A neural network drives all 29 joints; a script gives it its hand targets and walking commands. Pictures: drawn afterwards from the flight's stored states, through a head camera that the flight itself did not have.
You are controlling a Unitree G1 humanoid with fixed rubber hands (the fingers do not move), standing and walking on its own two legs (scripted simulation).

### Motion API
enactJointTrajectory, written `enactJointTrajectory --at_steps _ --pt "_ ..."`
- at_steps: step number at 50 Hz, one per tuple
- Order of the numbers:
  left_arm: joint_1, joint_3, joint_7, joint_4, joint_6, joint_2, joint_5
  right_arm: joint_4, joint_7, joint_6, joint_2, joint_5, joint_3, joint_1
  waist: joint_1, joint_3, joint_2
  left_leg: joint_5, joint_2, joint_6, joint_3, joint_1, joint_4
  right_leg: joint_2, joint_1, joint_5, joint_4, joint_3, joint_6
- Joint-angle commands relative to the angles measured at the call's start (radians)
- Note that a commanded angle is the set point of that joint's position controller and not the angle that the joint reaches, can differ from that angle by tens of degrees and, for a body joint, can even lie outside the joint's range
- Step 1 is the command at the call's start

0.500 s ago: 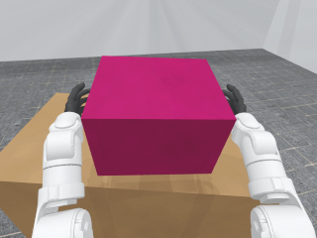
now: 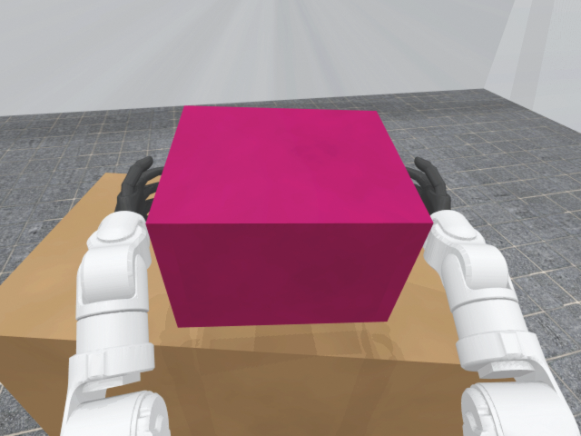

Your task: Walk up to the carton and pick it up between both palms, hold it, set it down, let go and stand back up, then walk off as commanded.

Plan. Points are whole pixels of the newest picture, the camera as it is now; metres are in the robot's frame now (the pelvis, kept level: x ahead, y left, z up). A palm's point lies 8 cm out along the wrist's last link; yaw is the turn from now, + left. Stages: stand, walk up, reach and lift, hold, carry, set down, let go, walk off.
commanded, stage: hold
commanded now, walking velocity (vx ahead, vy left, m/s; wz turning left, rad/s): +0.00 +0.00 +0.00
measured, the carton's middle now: (284, 211) +0.41 +0.01 +0.17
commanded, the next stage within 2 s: none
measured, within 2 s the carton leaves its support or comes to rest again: neither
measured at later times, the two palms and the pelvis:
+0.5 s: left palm (138, 219) +0.35 +0.20 +0.20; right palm (437, 218) +0.35 -0.19 +0.20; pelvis -0.01 +0.00 +0.00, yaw +0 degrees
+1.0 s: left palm (136, 215) +0.35 +0.20 +0.20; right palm (431, 214) +0.36 -0.19 +0.20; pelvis +0.00 +0.00 +0.00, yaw +0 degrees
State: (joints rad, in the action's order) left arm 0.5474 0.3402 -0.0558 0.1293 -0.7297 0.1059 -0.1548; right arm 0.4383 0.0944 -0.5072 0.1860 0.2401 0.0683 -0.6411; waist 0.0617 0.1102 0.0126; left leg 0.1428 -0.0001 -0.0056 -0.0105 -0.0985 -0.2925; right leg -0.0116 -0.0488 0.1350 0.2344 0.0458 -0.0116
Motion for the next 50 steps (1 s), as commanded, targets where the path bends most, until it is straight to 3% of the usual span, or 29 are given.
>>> enactJointTrajectory --at_steps 1,2,3,5,9,10,13,14,15,16,18,19,22,25,27,29,30,31,32,33,35,37,38,40,43,44,47,48,50 --pt "0.661 -0.491 -0.163 -0.178 0.049 -0.456 0.174 -0.333 -0.149 0.054 -0.443 0.114 -0.318 -0.709 0.032 0.285 -0.056 -0.246 0.039 0.037 -0.013 0.067 0.011 -0.033 0.117 -0.275 0.01 -0.034 0.013" --pt "0.696 -0.466 -0.17 -0.141 0.057 -0.449 0.165 -0.303 -0.152 0.053 -0.463 0.1 -0.307 -0.738 0.02 0.274 -0.035 -0.203 0.043 0.024 -0.009 0.063 0.012 -0.028 0.082 -0.224 0.002 -0.033 0.02" --pt "0.687 -0.485 -0.166 -0.176 0.061 -0.44 0.178 -0.348 -0.154 0.064 -0.473 0.116 -0.323 -0.75 0.004 0.316 -0.056 -0.224 0.042 0.029 -0.01 0.059 0.011 -0.03 0.098 -0.243 0.009 -0.033 0.018" --pt "0.693 -0.476 -0.164 -0.171 0.061 -0.452 0.184 -0.343 -0.155 0.058 -0.487 0.114 -0.334 -0.749 0.008 0.321 -0.015 -0.189 0.039 0.017 -0.01 0.064 0.022 -0.035 0.093 -0.203 0.002 -0.028 0.019" --pt "0.664 -0.477 -0.155 -0.179 0.061 -0.433 0.172 -0.395 -0.15 0.064 -0.481 0.127 -0.339 -0.766 -0.011 0.354 -0.041 -0.229 0.047 0.022 -0.012 0.049 0.005 -0.034 0.128 -0.257 0.015 -0.039 0.017" --pt "0.697 -0.507 -0.148 -0.239 0.066 -0.454 0.194 -0.385 -0.156 0.062 -0.467 0.123 -0.329 -0.732 0.009 0.385 -0.06 -0.283 0.032 0.044 -0.021 0.096 0.0 -0.042 0.091 -0.265 0.021 -0.028 0.007" --pt "0.709 -0.51 -0.146 -0.174 0.064 -0.478 0.198 -0.309 -0.166 0.055 -0.463 0.103 -0.3 -0.723 0.024 0.332 -0.067 -0.173 0.029 0.046 -0.017 0.075 0.015 -0.038 0.059 -0.153 0.002 -0.027 0.003" --pt "0.689 -0.504 -0.147 -0.186 0.059 -0.464 0.192 -0.324 -0.17 0.056 -0.456 0.098 -0.311 -0.708 0.023 0.312 -0.04 -0.208 0.024 0.042 -0.018 0.085 0.016 -0.042 0.06 -0.192 0.004 -0.022 0.003" --pt "0.687 -0.503 -0.148 -0.155 0.055 -0.451 0.183 -0.306 -0.175 0.061 -0.435 0.092 -0.294 -0.731 0.019 0.284 -0.067 -0.157 0.029 0.04 -0.013 0.058 0.02 -0.038 0.045 -0.149 0.0 -0.026 0.002" --pt "0.681 -0.506 -0.144 -0.201 0.051 -0.462 0.181 -0.293 -0.182 0.058 -0.435 0.099 -0.3 -0.702 0.019 0.277 -0.085 -0.204 0.015 0.055 -0.027 0.071 0.027 -0.043 0.059 -0.163 0.01 -0.02 -0.012" --pt "0.669 -0.475 -0.155 -0.142 0.047 -0.462 0.164 -0.285 -0.177 0.057 -0.457 0.089 -0.299 -0.714 0.013 0.274 -0.045 -0.188 0.037 0.035 -0.005 0.048 0.019 -0.032 0.09 -0.196 0.0 -0.031 0.006" --pt "0.651 -0.449 -0.158 -0.118 0.041 -0.433 0.146 -0.254 -0.177 0.051 -0.455 0.096 -0.302 -0.702 -0.003 0.242 -0.057 -0.173 0.037 0.029 -0.003 0.031 0.03 -0.029 0.088 -0.184 -0.004 -0.037 0.005" --pt "0.65 -0.449 -0.16 -0.134 0.043 -0.447 0.149 -0.3 -0.175 0.059 -0.46 0.106 -0.319 -0.737 -0.002 0.291 -0.034 -0.223 0.038 0.024 -0.006 0.054 0.021 -0.035 0.124 -0.236 0.002 -0.034 0.013" --pt "0.686 -0.494 -0.149 -0.176 0.058 -0.473 0.181 -0.357 -0.171 0.076 -0.47 0.13 -0.33 -0.779 -0.003 0.358 -0.053 -0.253 0.037 0.031 -0.014 0.086 0.004 -0.041 0.11 -0.252 0.006 -0.035 0.006" --pt "0.697 -0.468 -0.157 -0.125 0.065 -0.443 0.175 -0.341 -0.163 0.072 -0.492 0.104 -0.324 -0.783 0.0 0.334 -0.002 -0.197 0.05 0.013 0.003 0.07 0.012 -0.031 0.087 -0.219 -0.004 -0.036 0.023" --pt "0.711 -0.478 -0.152 -0.167 0.069 -0.45 0.17 -0.314 -0.17 0.071 -0.499 0.111 -0.334 -0.761 -0.01 0.336 -0.04 -0.185 0.044 0.021 -0.003 0.056 0.017 -0.035 0.089 -0.182 0.009 -0.03 0.016" --pt "0.708 -0.48 -0.149 -0.155 0.07 -0.454 0.187 -0.321 -0.172 0.069 -0.49 0.104 -0.331 -0.761 -0.006 0.332 -0.024 -0.161 0.036 0.017 -0.008 0.05 0.021 -0.033 0.083 -0.171 0.005 -0.033 0.01" --pt "0.724 -0.489 -0.148 -0.176 0.075 -0.463 0.185 -0.34 -0.173 0.075 -0.538 0.116 -0.357 -0.782 -0.029 0.353 -0.027 -0.182 0.047 0.012 0.003 0.046 0.012 -0.032 0.089 -0.185 0.007 -0.034 0.019" --pt "0.754 -0.475 -0.147 -0.126 0.076 -0.46 0.185 -0.349 -0.168 0.073 -0.515 0.097 -0.331 -0.823 -0.01 0.315 -0.003 -0.123 0.043 0.0 -0.001 0.036 0.028 -0.025 0.062 -0.15 -0.002 -0.037 0.023" --pt "0.748 -0.481 -0.148 -0.119 0.078 -0.451 0.188 -0.301 -0.17 0.072 -0.507 0.089 -0.316 -0.79 -0.003 0.305 -0.036 -0.096 0.042 0.011 -0.004 0.019 0.03 -0.022 0.053 -0.115 -0.003 -0.04 0.017" --pt "0.767 -0.46 -0.158 -0.048 0.078 -0.44 0.179 -0.264 -0.172 0.072 -0.498 0.051 -0.277 -0.819 0.006 0.26 -0.026 -0.007 0.04 0.005 0.0 -0.011 0.055 -0.013 0.024 -0.022 -0.02 -0.039 0.017" --pt "0.707 -0.469 -0.153 -0.102 0.072 -0.478 0.178 -0.296 -0.174 0.08 -0.506 0.08 -0.307 -0.796 -0.006 0.335 -0.047 -0.116 0.037 0.02 0.004 0.036 0.028 -0.026 0.069 -0.13 0.004 -0.033 0.01" --pt "0.708 -0.487 -0.152 -0.107 0.073 -0.493 0.191 -0.274 -0.175 0.074 -0.491 0.084 -0.299 -0.769 0.014 0.339 -0.057 -0.142 0.031 0.031 -0.006 0.069 0.026 -0.031 0.074 -0.149 -0.002 -0.031 0.004" --pt "0.699 -0.442 -0.158 -0.064 0.067 -0.453 0.169 -0.24 -0.17 0.062 -0.479 0.074 -0.286 -0.769 0.003 0.298 -0.037 -0.122 0.037 0.019 -0.002 0.051 0.032 -0.03 0.054 -0.136 -0.013 -0.034 0.014" --pt "0.72 -0.444 -0.168 -0.062 0.068 -0.446 0.169 -0.238 -0.17 0.069 -0.49 0.066 -0.286 -0.756 0.015 0.276 -0.021 -0.113 0.039 0.008 -0.004 0.005 0.039 -0.021 0.084 -0.147 -0.008 -0.039 0.015" --pt "0.716 -0.457 -0.162 -0.148 0.075 -0.463 0.18 -0.294 -0.169 0.075 -0.519 0.091 -0.334 -0.765 -0.005 0.351 -0.018 -0.185 0.043 0.014 0.006 0.037 0.018 -0.028 0.12 -0.208 0.015 -0.036 0.023" --pt "0.728 -0.491 -0.165 -0.112 0.07 -0.472 0.177 -0.24 -0.162 0.068 -0.456 0.087 -0.294 -0.742 0.04 0.279 -0.07 -0.197 0.036 0.045 -0.015 0.058 0.023 -0.037 0.083 -0.189 0.003 -0.032 0.006" --pt "0.715 -0.494 -0.159 -0.152 0.071 -0.472 0.179 -0.285 -0.164 0.081 -0.489 0.105 -0.313 -0.765 0.01 0.343 -0.074 -0.233 0.038 0.041 -0.007 0.085 0.003 -0.035 0.081 -0.221 0.011 -0.028 0.009" --pt "0.631 -0.48 -0.158 -0.202 0.063 -0.452 0.178 -0.362 -0.154 0.077 -0.5 0.125 -0.346 -0.711 -0.001 0.354 -0.043 -0.306 0.045 0.032 -0.001 0.094 -0.006 -0.036 0.143 -0.318 0.018 -0.03 0.021"
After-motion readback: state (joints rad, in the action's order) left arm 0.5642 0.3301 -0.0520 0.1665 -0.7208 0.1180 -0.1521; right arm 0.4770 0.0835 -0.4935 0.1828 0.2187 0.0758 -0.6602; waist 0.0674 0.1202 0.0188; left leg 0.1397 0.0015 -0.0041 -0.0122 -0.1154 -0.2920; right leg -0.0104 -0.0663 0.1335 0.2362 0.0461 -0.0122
